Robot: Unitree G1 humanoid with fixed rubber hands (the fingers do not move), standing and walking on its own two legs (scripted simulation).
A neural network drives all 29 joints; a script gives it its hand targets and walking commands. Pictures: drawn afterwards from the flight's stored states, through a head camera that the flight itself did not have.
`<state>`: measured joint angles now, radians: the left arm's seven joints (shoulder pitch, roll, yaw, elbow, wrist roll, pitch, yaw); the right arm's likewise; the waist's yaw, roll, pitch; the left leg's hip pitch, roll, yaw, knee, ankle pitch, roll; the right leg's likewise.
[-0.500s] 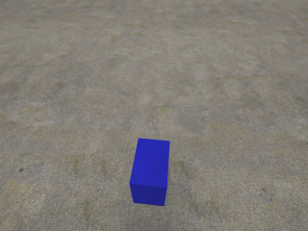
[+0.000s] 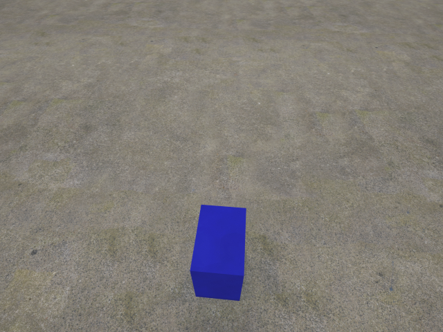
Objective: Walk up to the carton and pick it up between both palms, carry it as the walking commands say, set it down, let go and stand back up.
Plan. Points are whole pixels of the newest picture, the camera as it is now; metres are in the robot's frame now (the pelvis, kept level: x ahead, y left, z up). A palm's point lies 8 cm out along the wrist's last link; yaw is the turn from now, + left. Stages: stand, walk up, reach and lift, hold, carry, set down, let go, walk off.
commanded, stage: walk up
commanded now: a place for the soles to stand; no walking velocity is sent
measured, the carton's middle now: (220, 253) +0.55 +0.01 -0.62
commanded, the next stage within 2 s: none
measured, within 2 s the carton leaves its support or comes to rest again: neither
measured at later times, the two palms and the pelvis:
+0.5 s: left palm out of the picture +0.08 +0.42 -0.11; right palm out of the picture +0.09 -0.26 -0.11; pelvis +0.04 +0.07 -0.02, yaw -3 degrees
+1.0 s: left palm (55, 278) +0.27 +0.37 -0.13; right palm out of the picture +0.16 -0.19 -0.12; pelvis +0.12 +0.11 -0.01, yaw -7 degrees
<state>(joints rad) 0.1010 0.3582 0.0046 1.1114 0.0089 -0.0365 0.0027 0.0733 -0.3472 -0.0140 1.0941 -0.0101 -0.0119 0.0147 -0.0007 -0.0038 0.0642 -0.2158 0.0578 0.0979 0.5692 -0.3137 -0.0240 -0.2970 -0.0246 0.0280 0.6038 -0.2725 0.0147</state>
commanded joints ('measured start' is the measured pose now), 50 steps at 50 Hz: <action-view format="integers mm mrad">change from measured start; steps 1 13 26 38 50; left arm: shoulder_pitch -56 191 183 61 -33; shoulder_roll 222 399 279 309 212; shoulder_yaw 42 145 97 74 33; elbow -44 -124 -190 -266 -151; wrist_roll -2 20 18 0 -17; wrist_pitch -22 -57 -53 -31 -13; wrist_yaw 12 51 16 30 25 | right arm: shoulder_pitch -57 -34 140 255 73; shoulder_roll -236 -247 -325 -246 -234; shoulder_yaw -41 -119 -136 -70 -46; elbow -47 -225 -293 -175 -124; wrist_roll -1 -33 -23 11 18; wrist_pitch -23 15 -6 -7 -36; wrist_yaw -10 60 20 -21 -38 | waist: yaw -3 46 -28 -37 -11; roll -16 -120 143 -163 75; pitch -106 -18 77 -88 -167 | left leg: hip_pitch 58 -464 -133 -63 91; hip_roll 94 50 254 1 90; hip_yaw -89 -220 -361 -101 -134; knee -160 306 -272 58 -61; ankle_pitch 90 -197 -285 -71 536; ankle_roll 80 46 270 73 61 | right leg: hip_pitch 37 271 -274 -35 84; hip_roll -88 -337 -23 -211 -71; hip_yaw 83 521 -15 287 32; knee -163 -283 342 -139 19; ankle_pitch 222 -210 -174 7 490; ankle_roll -63 -281 -31 -177 -86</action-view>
